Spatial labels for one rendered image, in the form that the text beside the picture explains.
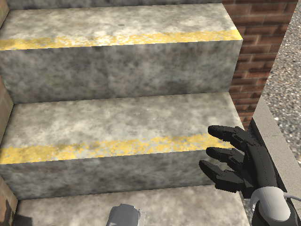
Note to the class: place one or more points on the right robot hand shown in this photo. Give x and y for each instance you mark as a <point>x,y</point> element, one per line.
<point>251,171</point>

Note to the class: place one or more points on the robot right forearm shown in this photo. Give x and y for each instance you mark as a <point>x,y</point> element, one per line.
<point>269,208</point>

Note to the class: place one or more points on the left robot thigh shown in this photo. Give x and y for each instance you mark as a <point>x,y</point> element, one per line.
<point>126,215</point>

